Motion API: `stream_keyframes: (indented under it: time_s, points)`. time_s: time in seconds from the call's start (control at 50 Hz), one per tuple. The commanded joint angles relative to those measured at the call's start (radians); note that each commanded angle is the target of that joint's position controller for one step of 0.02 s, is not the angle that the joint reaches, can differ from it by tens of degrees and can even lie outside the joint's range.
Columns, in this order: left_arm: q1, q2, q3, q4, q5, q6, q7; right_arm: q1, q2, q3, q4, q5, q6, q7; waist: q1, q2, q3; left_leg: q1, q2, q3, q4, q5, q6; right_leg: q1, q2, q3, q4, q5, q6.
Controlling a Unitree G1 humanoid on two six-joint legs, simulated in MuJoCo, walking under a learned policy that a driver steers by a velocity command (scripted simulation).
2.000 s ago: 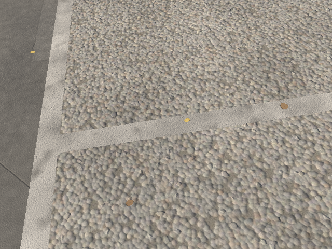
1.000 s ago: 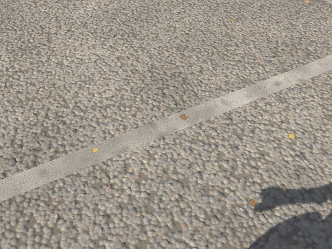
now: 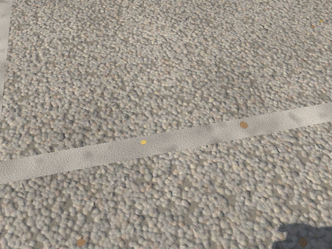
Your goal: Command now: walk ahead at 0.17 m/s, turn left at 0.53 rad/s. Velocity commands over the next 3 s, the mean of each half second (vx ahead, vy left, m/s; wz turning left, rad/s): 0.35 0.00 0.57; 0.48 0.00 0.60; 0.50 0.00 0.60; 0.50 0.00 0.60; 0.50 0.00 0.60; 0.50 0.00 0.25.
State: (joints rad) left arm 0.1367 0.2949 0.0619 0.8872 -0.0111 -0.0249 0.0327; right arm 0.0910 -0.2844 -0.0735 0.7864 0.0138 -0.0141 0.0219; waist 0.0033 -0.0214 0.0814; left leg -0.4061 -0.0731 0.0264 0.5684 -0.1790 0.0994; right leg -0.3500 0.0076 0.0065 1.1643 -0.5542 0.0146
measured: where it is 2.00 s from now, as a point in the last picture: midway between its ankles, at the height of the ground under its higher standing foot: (55, 174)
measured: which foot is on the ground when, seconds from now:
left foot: down 0.00-0.36, up 0.38-0.84, down 0.86-1.00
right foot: up 0.00-0.34, down 0.36-0.84, up 0.86-1.00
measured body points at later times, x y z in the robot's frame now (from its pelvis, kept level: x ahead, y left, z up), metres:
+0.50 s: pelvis +0.15 -0.04 +0.02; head +0.16 -0.06 +0.47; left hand +0.15 +0.26 -0.08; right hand +0.35 -0.27 -0.09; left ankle +0.11 +0.09 -0.65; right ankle +0.17 -0.16 -0.73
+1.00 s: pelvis +0.36 +0.12 +0.01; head +0.39 +0.15 +0.45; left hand +0.27 +0.40 -0.11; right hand +0.65 -0.01 -0.09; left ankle +0.36 +0.20 -0.73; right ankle +0.38 -0.07 -0.63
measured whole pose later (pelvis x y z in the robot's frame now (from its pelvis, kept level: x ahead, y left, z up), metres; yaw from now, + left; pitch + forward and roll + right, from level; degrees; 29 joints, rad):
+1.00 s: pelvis +0.36 +0.12 +0.01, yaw +36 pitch +2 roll +0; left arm 0.26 0.31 0.04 0.76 -0.01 -0.12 0.00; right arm 0.21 -0.30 -0.07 0.62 0.01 -0.04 0.03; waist 0.02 -0.01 0.06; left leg -0.36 -0.11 0.00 0.50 -0.17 0.10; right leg -0.45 -0.08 0.04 1.21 -0.37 0.01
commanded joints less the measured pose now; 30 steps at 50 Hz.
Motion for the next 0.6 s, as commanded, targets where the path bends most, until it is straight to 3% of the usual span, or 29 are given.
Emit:
stream_keyframes:
  time_s: [0.02,0.06,0.08,0.16,0.26,0.3,0.34,0.36,0.38,0.4,0.42,0.44,0.48,0.52,0.6]
  points:
    - [-0.006,0.149,0.04,-0.078,0.007,-0.019,0.003,0.011,-0.133,-0.032,-0.067,0.012,-0.027,-0.017,0.002,0.066,-0.116,0.239,0.283,-0.51,-0.377,-0.37,0.166,-0.262,-0.075,0.097,-0.047,0.116,-0.014]
    - [-0.008,0.123,0.037,-0.079,0.02,-0.029,-0.002,0.017,-0.139,-0.035,-0.078,-0.009,-0.034,-0.029,0.007,0.106,-0.115,0.182,0.235,-0.459,-0.404,-0.323,0.154,-0.189,-0.063,0.081,-0.154,0.195,-0.007]
    - [-0.012,0.107,0.033,-0.08,0.022,-0.036,-0.003,0.033,-0.145,-0.038,-0.078,-0.01,-0.038,-0.035,0.003,0.107,-0.119,0.173,0.222,-0.434,-0.404,-0.287,0.155,-0.175,-0.056,0.073,-0.217,0.216,0.002]
    - [-0.068,0.08,0.022,-0.098,0.017,-0.051,-0.008,0.077,-0.175,-0.05,-0.086,0.002,-0.034,-0.049,-0.023,0.128,-0.123,0.153,0.203,-0.419,-0.394,-0.281,0.149,-0.141,-0.026,0.061,-0.422,0.292,0.041]
    - [-0.113,0.09,0.018,-0.127,-0.004,-0.078,-0.023,0.118,-0.184,-0.053,-0.096,0.009,-0.019,-0.046,-0.046,0.151,-0.126,0.133,0.202,-0.472,-0.353,-0.317,0.129,-0.067,0.003,0.06,-0.574,0.322,0.045]
    - [-0.09,0.1,0.022,-0.128,-0.013,-0.091,-0.027,0.123,-0.174,-0.049,-0.102,0.008,-0.012,-0.044,-0.03,0.16,-0.128,0.117,0.198,-0.506,-0.323,-0.341,0.119,0.007,0.011,0.059,-0.635,0.316,0.029]
    - [0.0,0.107,0.032,-0.103,-0.018,-0.102,-0.025,0.099,-0.14,-0.036,-0.116,0.008,-0.005,-0.044,0.03,0.148,-0.125,0.036,0.153,-0.503,-0.247,-0.389,0.08,0.172,-0.001,0.047,-0.748,0.361,0.003]
    - [0.091,0.136,0.044,-0.081,-0.016,-0.104,-0.018,0.088,-0.095,-0.021,-0.127,0.005,-0.006,-0.043,0.072,0.113,-0.14,-0.073,0.108,-0.458,-0.127,-0.416,0.037,0.319,-0.073,0.095,-0.792,0.331,-0.025]
    - [0.215,0.189,0.055,-0.062,0.003,-0.1,-0.009,0.114,0.003,0.005,-0.129,0.001,-0.01,-0.041,0.09,-0.05,-0.215,-0.188,0.005,-0.286,0.211,-0.432,-0.03,0.47,-0.279,0.306,-0.853,0.153,-0.086]
    - [0.223,0.267,0.07,-0.056,0.038,-0.094,-0.02,0.108,-0.027,0.0,-0.194,0.021,-0.026,-0.038,0.056,-0.222,-0.14,-0.441,-0.036,-0.208,0.362,-0.434,-0.029,0.474,-0.426,0.673,-0.981,-0.157,-0.197]
    - [0.154,0.216,0.062,-0.082,0.026,-0.096,-0.023,0.111,-0.114,-0.016,-0.189,0.021,-0.035,-0.035,0.035,-0.183,-0.066,-0.514,0.066,-0.208,0.485,-0.354,-0.04,0.426,-0.434,0.665,-0.991,-0.236,-0.221]
    - [0.116,0.146,0.044,-0.099,0.008,-0.094,-0.02,0.116,-0.146,-0.028,-0.17,0.014,-0.033,-0.031,0.036,-0.146,-0.032,-0.531,0.084,-0.2,0.525,-0.266,-0.053,0.409,-0.377,0.55,-0.987,-0.16,-0.191]
    - [0.086,0.111,0.03,-0.108,0.011,-0.086,-0.019,0.126,-0.124,-0.029,-0.154,0.003,-0.03,-0.024,0.025,-0.106,-0.025,-0.494,0.122,-0.175,0.557,-0.136,-0.076,0.363,-0.3,0.359,-0.997,0.069,-0.146]
    - [0.109,0.106,0.025,-0.101,0.023,-0.09,-0.016,0.103,-0.087,-0.021,-0.166,0.007,-0.033,-0.015,0.037,-0.091,-0.031,-0.458,0.137,-0.146,0.585,-0.027,-0.094,0.321,-0.259,0.211,-1.014,0.272,-0.14]
    - [0.161,0.112,0.025,-0.082,0.024,-0.089,-0.017,0.045,-0.059,-0.012,-0.214,0.013,-0.03,-0.009,0.059,-0.073,-0.024,-0.453,0.146,-0.122,0.472,0.104,-0.123,0.321,-0.241,0.052,-1.022,0.482,-0.158]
